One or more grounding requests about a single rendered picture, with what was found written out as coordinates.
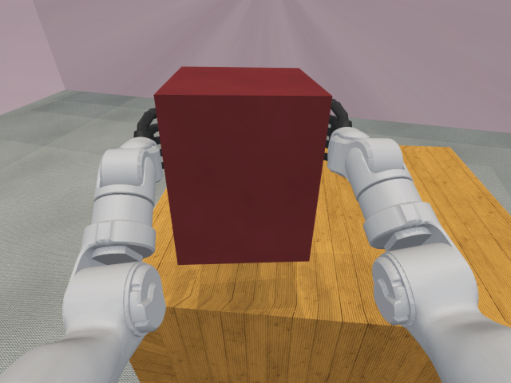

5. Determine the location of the right robot hand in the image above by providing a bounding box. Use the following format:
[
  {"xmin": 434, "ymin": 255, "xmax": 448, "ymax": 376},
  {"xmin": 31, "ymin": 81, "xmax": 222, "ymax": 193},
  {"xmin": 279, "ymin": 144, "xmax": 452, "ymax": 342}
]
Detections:
[{"xmin": 323, "ymin": 99, "xmax": 352, "ymax": 161}]

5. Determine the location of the left robot forearm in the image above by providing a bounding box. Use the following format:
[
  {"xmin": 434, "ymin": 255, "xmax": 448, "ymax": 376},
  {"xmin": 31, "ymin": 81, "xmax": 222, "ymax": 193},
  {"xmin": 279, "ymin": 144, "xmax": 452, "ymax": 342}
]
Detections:
[{"xmin": 62, "ymin": 137, "xmax": 163, "ymax": 326}]

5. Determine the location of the carton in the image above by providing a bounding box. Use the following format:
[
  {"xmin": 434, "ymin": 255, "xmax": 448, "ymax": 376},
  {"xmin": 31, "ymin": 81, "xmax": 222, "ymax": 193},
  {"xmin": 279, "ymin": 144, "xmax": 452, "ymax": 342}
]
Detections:
[{"xmin": 154, "ymin": 66, "xmax": 332, "ymax": 265}]

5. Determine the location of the left robot hand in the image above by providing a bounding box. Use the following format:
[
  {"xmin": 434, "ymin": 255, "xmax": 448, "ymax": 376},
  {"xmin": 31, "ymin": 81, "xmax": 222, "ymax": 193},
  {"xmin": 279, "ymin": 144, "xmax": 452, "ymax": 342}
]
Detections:
[{"xmin": 133, "ymin": 108, "xmax": 164, "ymax": 169}]

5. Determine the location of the pedestal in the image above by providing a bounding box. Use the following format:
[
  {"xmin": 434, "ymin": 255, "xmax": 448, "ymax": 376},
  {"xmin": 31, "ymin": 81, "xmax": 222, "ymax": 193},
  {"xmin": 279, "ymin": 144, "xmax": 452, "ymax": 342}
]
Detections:
[{"xmin": 129, "ymin": 145, "xmax": 511, "ymax": 383}]

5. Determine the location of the right robot forearm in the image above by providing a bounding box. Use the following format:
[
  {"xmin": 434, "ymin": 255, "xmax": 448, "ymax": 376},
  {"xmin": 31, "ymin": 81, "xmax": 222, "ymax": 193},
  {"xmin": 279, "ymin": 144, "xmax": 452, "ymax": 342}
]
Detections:
[{"xmin": 327, "ymin": 127, "xmax": 479, "ymax": 304}]

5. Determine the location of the robot right upper arm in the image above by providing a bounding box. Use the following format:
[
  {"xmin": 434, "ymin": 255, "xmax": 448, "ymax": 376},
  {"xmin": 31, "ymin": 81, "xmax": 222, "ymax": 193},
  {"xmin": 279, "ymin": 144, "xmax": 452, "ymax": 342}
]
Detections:
[{"xmin": 372, "ymin": 242, "xmax": 511, "ymax": 383}]

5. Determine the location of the robot left upper arm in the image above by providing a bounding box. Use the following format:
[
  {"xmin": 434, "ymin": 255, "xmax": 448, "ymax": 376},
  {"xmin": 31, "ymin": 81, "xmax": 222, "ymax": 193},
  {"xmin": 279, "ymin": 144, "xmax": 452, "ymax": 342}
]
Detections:
[{"xmin": 0, "ymin": 262, "xmax": 166, "ymax": 383}]

